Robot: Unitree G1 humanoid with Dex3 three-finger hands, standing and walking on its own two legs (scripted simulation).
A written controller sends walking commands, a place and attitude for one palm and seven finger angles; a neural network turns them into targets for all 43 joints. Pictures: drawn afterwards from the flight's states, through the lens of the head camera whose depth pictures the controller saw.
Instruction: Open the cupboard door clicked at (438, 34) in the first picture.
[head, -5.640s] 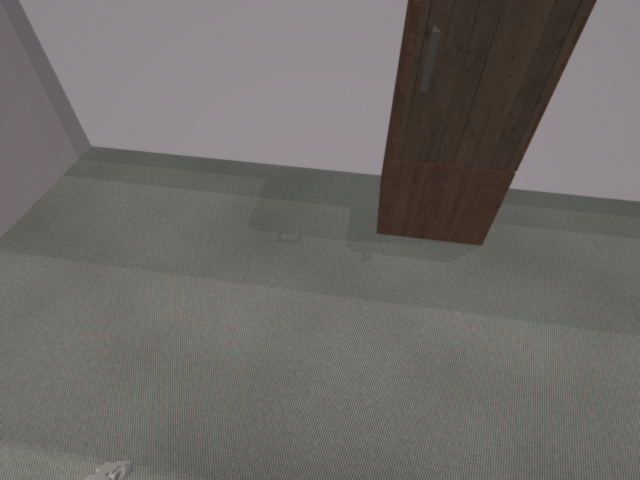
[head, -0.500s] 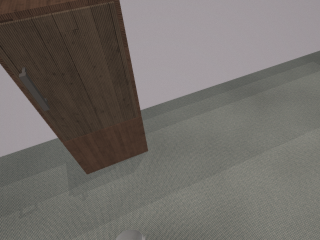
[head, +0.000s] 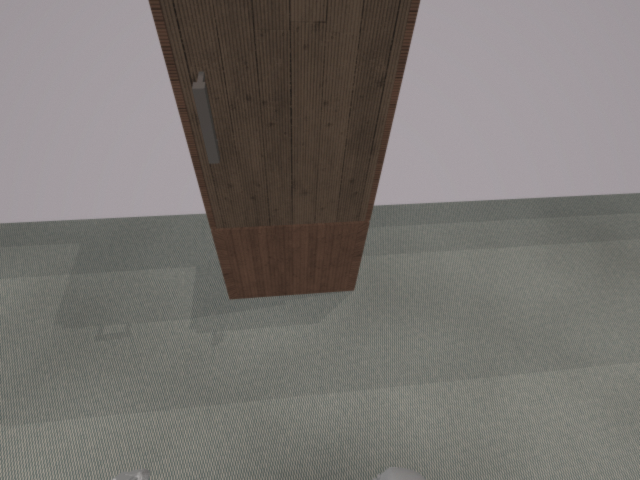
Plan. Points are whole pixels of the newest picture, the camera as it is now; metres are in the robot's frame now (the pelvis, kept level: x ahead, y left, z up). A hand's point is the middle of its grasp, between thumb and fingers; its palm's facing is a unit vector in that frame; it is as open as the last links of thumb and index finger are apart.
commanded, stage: turn to face it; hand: left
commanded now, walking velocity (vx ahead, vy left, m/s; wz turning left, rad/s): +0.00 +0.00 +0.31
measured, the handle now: (208, 119) +0.72 +0.27 +0.01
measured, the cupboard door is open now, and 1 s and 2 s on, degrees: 0 0 0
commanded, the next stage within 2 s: take the last steps up to it in 0.22 s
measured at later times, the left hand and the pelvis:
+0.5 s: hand out of the picture +0.00 +0.14 -0.15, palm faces +0.24 -0.94 -0.25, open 7.3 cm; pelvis -0.01 -0.05 +0.00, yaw +11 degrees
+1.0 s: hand out of the picture +0.06 +0.21 -0.18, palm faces +0.24 -0.96 -0.16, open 7.4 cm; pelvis +0.08 +0.03 +0.00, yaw +11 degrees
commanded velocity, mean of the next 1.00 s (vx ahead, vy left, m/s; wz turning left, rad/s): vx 0.20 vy -0.02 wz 0.07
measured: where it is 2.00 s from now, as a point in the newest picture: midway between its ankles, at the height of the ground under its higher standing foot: outside the picture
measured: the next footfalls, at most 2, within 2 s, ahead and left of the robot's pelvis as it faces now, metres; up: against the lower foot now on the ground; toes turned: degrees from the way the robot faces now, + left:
right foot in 0.20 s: +0.04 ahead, -0.14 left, +0.00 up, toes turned +2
left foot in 0.70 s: +0.01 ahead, +0.12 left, +0.00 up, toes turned +18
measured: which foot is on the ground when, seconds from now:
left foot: down 0.00-0.22, up 0.24-0.68, down 0.70-1.00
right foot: up 0.00-0.18, down 0.20-0.70, up 0.72-1.00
